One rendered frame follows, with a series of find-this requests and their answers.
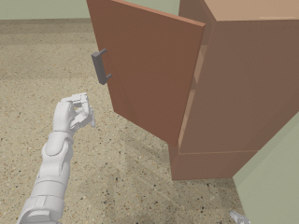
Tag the cupboard door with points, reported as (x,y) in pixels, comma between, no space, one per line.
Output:
(151,56)

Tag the robot left hand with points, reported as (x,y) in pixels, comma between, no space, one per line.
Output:
(67,119)

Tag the robot right hand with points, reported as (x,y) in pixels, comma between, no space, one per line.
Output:
(239,219)

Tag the handle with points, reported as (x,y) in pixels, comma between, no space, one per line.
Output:
(99,67)

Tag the left robot forearm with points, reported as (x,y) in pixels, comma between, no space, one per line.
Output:
(46,202)

